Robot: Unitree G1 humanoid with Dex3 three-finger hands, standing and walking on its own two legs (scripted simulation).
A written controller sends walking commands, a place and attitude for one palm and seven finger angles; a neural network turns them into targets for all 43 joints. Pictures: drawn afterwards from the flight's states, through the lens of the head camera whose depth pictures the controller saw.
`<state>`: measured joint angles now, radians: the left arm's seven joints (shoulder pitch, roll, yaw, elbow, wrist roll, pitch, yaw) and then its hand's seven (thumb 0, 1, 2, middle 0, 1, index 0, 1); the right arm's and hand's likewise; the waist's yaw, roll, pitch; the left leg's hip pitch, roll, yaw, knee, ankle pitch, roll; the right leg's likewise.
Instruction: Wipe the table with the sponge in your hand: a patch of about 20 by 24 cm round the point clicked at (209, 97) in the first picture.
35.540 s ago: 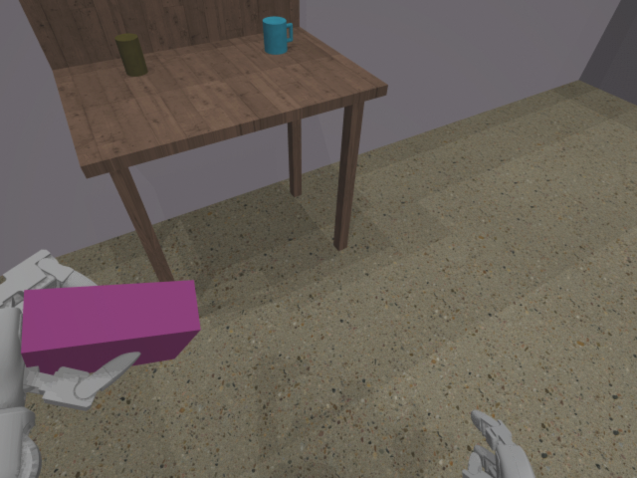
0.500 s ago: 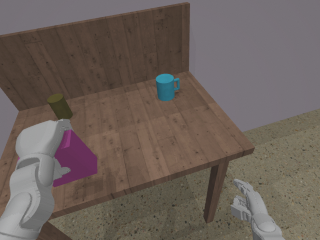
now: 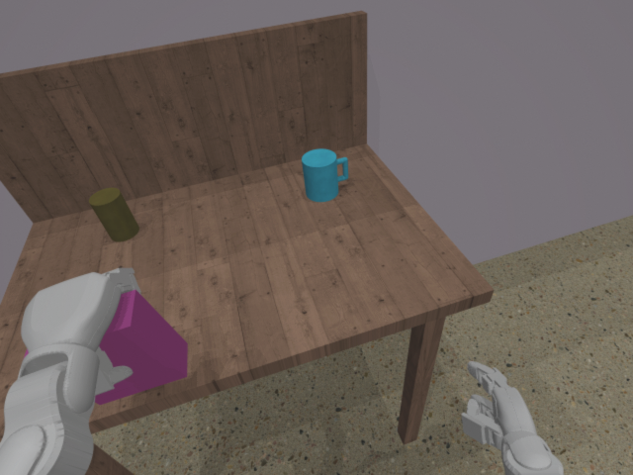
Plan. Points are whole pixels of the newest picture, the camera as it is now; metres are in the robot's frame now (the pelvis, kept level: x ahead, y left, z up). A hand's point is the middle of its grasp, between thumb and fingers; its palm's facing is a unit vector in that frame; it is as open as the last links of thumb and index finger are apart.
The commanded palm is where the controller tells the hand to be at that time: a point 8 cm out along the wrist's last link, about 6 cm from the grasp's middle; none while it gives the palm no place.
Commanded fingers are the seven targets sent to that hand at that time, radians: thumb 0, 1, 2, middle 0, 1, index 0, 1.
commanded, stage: bring the sponge back beside the body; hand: left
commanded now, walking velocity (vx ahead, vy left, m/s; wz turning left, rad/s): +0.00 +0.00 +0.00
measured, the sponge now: (127, 359) +0.20 +0.28 +0.07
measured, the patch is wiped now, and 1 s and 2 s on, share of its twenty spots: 1.00 1.00 1.00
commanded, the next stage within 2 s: step back with the hand held close in 0.56 s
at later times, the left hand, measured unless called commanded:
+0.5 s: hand (95, 352) +0.18 +0.29 +0.12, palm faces +0.11 -0.12 -0.99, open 9.0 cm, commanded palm +0.15 +0.28 +0.19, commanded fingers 0.00 0.10 1.30 -1.20 -1.60 -1.20 -1.60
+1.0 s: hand (105, 323) +0.20 +0.26 +0.16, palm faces +0.35 -0.85 -0.40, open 9.0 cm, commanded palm +0.14 +0.31 +0.18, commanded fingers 0.00 0.10 1.30 -1.20 -1.60 -1.20 -1.60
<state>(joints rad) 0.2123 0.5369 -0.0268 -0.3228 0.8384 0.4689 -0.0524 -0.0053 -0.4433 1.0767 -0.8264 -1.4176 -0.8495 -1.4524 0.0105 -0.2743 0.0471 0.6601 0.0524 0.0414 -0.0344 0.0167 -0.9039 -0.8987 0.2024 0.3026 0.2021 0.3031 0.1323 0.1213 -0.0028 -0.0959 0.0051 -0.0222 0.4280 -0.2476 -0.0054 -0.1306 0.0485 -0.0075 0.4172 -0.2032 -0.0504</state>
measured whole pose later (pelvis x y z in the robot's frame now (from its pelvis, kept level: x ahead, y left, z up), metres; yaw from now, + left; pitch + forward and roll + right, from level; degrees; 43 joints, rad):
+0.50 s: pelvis -0.01 +0.01 +0.00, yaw +0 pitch -6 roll +0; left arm 0.27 0.52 -0.03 -0.35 0.84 0.45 -0.02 -0.01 -0.44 1.08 -0.83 -1.42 -0.85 -1.45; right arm 0.01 -0.26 0.05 0.67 0.05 0.03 -0.04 0.02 -0.90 -0.90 0.20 0.30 0.20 0.30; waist 0.13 0.11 0.00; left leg -0.08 0.00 -0.01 0.42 -0.24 0.00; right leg -0.11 0.05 0.00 0.40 -0.18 -0.04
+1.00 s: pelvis -0.01 +0.02 -0.01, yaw +1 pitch +1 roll -1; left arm 0.50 0.42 0.34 -0.57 -0.08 -0.08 0.13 -0.01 -0.44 1.08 -0.83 -1.42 -0.85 -1.45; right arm 0.24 -0.24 0.01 0.59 0.02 0.02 -0.06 0.01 -0.90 -0.90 0.20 0.30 0.20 0.30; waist -0.01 -0.01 -0.02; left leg -0.31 -0.02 -0.02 0.59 -0.29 0.02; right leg -0.33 0.02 -0.01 0.55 -0.24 -0.01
